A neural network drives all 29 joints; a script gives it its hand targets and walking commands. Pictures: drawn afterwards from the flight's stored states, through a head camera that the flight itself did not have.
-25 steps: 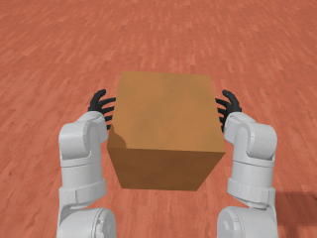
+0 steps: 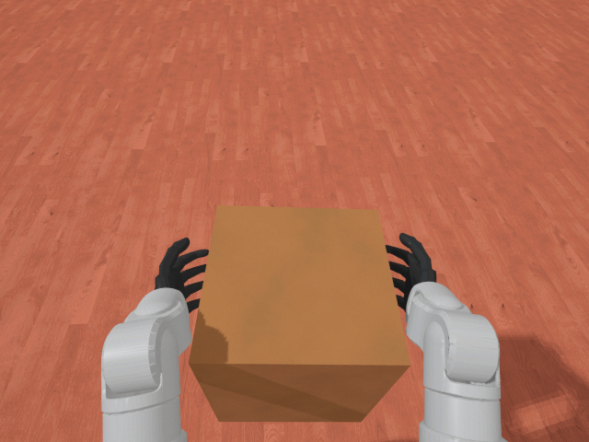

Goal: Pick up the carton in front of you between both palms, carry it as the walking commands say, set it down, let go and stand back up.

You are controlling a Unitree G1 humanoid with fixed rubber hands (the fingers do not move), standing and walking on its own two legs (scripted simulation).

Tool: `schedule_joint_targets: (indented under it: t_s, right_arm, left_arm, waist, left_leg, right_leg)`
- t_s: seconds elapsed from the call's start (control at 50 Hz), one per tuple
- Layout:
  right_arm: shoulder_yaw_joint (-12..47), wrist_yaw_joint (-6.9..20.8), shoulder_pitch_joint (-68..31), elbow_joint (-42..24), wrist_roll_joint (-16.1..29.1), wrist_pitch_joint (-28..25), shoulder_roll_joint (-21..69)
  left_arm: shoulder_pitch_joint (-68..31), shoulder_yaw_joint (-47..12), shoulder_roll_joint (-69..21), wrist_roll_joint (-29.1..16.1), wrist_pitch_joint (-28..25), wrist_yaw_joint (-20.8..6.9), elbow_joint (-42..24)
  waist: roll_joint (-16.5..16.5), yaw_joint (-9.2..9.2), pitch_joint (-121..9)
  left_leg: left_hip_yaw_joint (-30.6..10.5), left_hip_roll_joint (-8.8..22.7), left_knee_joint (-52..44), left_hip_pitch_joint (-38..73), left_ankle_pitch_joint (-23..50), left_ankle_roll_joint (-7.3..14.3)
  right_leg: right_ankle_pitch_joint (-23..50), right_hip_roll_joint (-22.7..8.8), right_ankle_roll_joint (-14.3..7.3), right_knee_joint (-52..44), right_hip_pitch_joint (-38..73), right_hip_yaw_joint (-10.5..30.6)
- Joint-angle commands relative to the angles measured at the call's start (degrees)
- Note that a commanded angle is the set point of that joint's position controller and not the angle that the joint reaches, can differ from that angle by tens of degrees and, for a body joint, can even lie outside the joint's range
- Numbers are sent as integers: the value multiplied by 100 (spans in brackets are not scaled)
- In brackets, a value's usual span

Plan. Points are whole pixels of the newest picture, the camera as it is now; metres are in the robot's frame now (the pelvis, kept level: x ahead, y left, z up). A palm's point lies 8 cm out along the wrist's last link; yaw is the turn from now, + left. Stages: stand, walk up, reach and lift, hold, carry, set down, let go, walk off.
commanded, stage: carry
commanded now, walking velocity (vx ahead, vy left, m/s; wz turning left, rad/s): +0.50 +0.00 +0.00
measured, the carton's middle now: (294, 321) +0.29 +0.00 +0.00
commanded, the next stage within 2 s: none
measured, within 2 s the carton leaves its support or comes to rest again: neither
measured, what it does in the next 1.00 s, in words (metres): walks ahead: right foot, then left foot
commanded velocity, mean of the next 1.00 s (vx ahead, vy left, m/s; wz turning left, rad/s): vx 0.50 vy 0.00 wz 0.00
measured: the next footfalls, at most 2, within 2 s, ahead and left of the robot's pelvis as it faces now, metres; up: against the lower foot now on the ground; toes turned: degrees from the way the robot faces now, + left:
right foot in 0.40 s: +0.48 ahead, -0.12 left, +0.00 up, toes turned -8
left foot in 0.96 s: +0.81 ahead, +0.11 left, +0.00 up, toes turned +13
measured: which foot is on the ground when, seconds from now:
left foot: down 0.00-0.44, up 0.46-0.94, down 0.96-1.00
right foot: up 0.00-0.38, down 0.40-0.98, up 1.00-1.00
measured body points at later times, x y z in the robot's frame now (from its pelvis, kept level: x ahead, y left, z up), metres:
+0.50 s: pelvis +0.34 -0.04 -0.01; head +0.31 -0.06 +0.44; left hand +0.58 +0.13 +0.08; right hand +0.60 -0.18 +0.08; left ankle +0.15 +0.07 -0.64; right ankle +0.44 -0.11 -0.73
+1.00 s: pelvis +0.66 +0.01 -0.01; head +0.64 +0.02 +0.44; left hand +0.90 +0.17 +0.07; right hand +0.91 -0.13 +0.08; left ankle +0.77 +0.10 -0.73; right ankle +0.46 -0.11 -0.70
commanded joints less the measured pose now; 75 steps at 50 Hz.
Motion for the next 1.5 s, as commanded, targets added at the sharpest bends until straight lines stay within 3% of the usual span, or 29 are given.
schedule_joint_targets:
  t_s: [0.0,0.06,0.16,0.3,0.36,0.38,0.4,0.42,0.44,0.48,0.5,0.56,0.68,0.86,0.9,0.92,0.94,0.96,0.98,1.0,1.04,1.08,1.18,1.3,1.4,1.42,1.44,1.46,1.48]
  right_arm:
    - [4039,648,-2059,-1092,1623,8,5609]
    - [4088,757,-1477,-1403,1665,15,5577]
    - [4077,807,-893,-1797,1658,193,4872]
    - [3856,506,-758,-1962,1565,596,3734]
    - [3813,399,-866,-1981,1582,732,3479]
    - [3809,370,-869,-1979,1571,767,3418]
    - [3843,351,-928,-2048,1583,804,3381]
    - [3881,352,-999,-2144,1588,831,3433]
    - [3961,374,-1086,-2036,1626,817,3642]
    - [4056,497,-1112,-1928,1647,713,4261]
    - [4089,556,-1116,-1853,1635,642,4524]
    - [4126,617,-925,-1690,1459,458,4815]
    - [4180,559,-802,-1827,1415,360,4652]
    - [4031,440,-677,-1928,1508,610,3903]
    - [3963,448,-625,-1876,1508,616,3879]
    - [3912,456,-485,-1776,1488,602,3879]
    - [3854,469,-321,-1716,1437,587,3886]
    - [3801,487,-375,-1646,1388,539,3829]
    - [3834,525,-313,-1618,1486,490,4074]
    - [3934,592,-426,-1760,1547,434,4332]
    - [4128,729,-629,-1821,1632,271,4857]
    - [4260,834,-737,-1808,1663,133,5064]
    - [4304,963,-412,-1777,1681,-28,4776]
    - [4186,776,-198,-2124,1637,70,4165]
    - [4003,545,-182,-2264,1506,353,3657]
    - [3983,512,-242,-2280,1505,408,3539]
    - [4005,479,-371,-2317,1522,478,3432]
    - [4089,456,-232,-2343,1624,547,3487]
    - [4135,470,-191,-2379,1639,567,3565]
  left_arm:
    - [-2432,-4203,-5450,-1599,-43,-676,-995]
    - [-1765,-4344,-5542,-1558,-88,-723,-1251]
    - [-1237,-4396,-4982,-1493,74,-666,-1698]
    - [-1174,-4133,-3821,-1545,541,-486,-1900]
    - [-1007,-3919,-3553,-1513,645,-405,-1722]
    - [-950,-3831,-3498,-1500,659,-386,-1658]
    - [-968,-3760,-3417,-1469,670,-365,-1623]
    - [-1075,-3757,-3502,-1544,652,-380,-1543]
    - [-1030,-3819,-3736,-1635,651,-434,-1562]
    - [-1255,-4015,-4324,-1706,540,-577,-1652]
    - [-1400,-4103,-4545,-1731,477,-644,-1675]
    - [-1387,-4232,-4750,-1758,329,-787,-1636]
    - [-1157,-4238,-4403,-1730,260,-810,-1746]
    - [-830,-3994,-3740,-1482,454,-543,-1692]
    - [-869,-4060,-3756,-1515,469,-528,-1727]
    - [-886,-4110,-3769,-1531,475,-529,-1771]
    - [-906,-4138,-3743,-1521,476,-529,-1788]
    - [-919,-4233,-3816,-1552,484,-540,-1893]
    - [-998,-4316,-3913,-1621,454,-587,-1917]
    - [-1062,-4449,-4255,-1659,389,-644,-1838]
    - [-1088,-4483,-4771,-1633,227,-766,-1699]
    - [-977,-4498,-5018,-1508,75,-817,-1543]
    - [-569,-4473,-4905,-1242,-124,-758,-1499]
    - [-585,-4514,-4377,-1431,22,-610,-1940]
    - [-536,-4324,-3791,-1513,293,-510,-2095]
    - [-557,-4244,-3667,-1494,342,-496,-2114]
    - [-539,-4132,-3546,-1470,387,-482,-2096]
    - [-462,-4051,-3540,-1510,412,-471,-1963]
    - [-364,-4054,-3691,-1596,402,-494,-1937]
  waist:
    - [371,28,-2269]
    - [732,39,-2076]
    - [878,32,-1333]
    - [949,36,-403]
    - [946,215,-873]
    - [589,301,-1269]
    - [-376,340,-1585]
    - [-1986,362,-1976]
    - [-1418,258,-1870]
    - [-372,229,-1765]
    - [-149,189,-1650]
    - [-492,164,-1562]
    - [-481,196,-1037]
    - [-760,238,-381]
    - [-811,177,-705]
    - [-551,61,-1139]
    - [-100,-70,-1621]
    - [1372,-52,-2252]
    - [1896,-28,-2076]
    - [1444,3,-1980]
    - [380,29,-1755]
    - [598,70,-1684]
    - [835,50,-1183]
    - [961,44,-747]
    - [840,174,-971]
    - [624,194,-1181]
    - [-322,245,-1720]
    - [-1147,265,-2434]
    - [-980,227,-2443]
  left_leg:
    - [-2406,1877,-1130,3256,1433,469]
    - [-1764,1636,-1502,2838,906,357]
    - [-1043,1289,-1683,2760,1330,278]
    - [-597,1285,-1660,2522,1783,77]
    - [-57,1077,-69,2359,3406,-204]
    - [69,845,1098,1750,2787,-360]
    - [54,441,2677,560,1442,-568]
    - [-386,-397,4413,-972,-1443,-713]
    - [-1113,-88,5170,-1401,-1883,-516]
    - [-1290,481,4970,-1302,-1315,-287]
    - [-1360,675,4488,-1173,-1008,-294]
    - [-1044,690,3633,-940,-493,-402]
    - [-652,683,1797,-1647,263,-669]
    - [-144,371,183,-1205,604,-427]
    - [186,62,-62,-113,406,-303]
    - [450,-213,-247,1065,204,-299]
    - [-297,333,-239,2448,-273,-273]
    - [-3223,2073,-762,3780,-1287,545]
    - [-4387,2414,-1465,3897,-409,820]
    - [-3640,2308,-1257,3630,295,761]
    - [-2528,1997,-1198,2700,731,406]
    - [-1870,1739,-1556,2149,68,143]
    - [-1243,1516,-2025,2268,14,225]
    - [-292,1190,-1375,2456,2969,62]
    - [197,939,205,2194,3585,-421]
    - [142,802,830,1810,2880,-628]
    - [-6,576,2047,948,571,-822]
    - [-527,7,3073,20,-2213,-879]
    - [-918,73,3373,-67,-2642,-835]
  right_leg:
    - [401,-498,-52,101,-1950,340]
    - [558,-441,97,-885,-1667,-32]
    - [1525,-447,247,-2355,-2006,-530]
    - [2318,-326,-39,-3421,-1485,-814]
    - [1749,203,-153,-3754,180,-1309]
    - [1331,156,-128,-3716,1330,-1178]
    - [225,-1119,-479,-4265,2183,914]
    - [417,-2277,-1279,-5100,3112,3358]
    - [1280,-2305,-1296,-5132,2930,3122]
    - [1743,-1978,-983,-5023,2003,1947]
    - [1437,-1828,-791,-5192,1582,1580]
    - [640,-1569,-620,-5621,1162,790]
    - [1114,-1450,-760,-5968,1656,263]
    - [3252,-1340,-555,-5392,2320,-350]
    - [4645,-1258,-390,-4469,2232,-665]
    - [4843,-995,-224,-3351,1909,-1025]
    - [3726,-832,-65,-2102,943,-1014]
    - [2186,-170,250,-150,-819,-861]
    - [-172,261,193,792,-1942,-233]
    - [-185,-189,30,1256,-2099,236]
    - [384,-618,-85,755,-1907,320]
    - [842,-666,-52,56,-1550,139]
    - [1547,-667,164,-1358,-2049,-272]
    - [2216,-268,124,-2991,-1634,-865]
    - [3333,131,36,-4429,400,-1254]
    - [4062,-172,59,-4603,1254,-1018]
    - [6950,-1410,-254,-3789,2490,86]
    - [7905,-2284,-1164,-3748,3562,1301]
    - [7109,-2370,-1313,-4195,3107,1383]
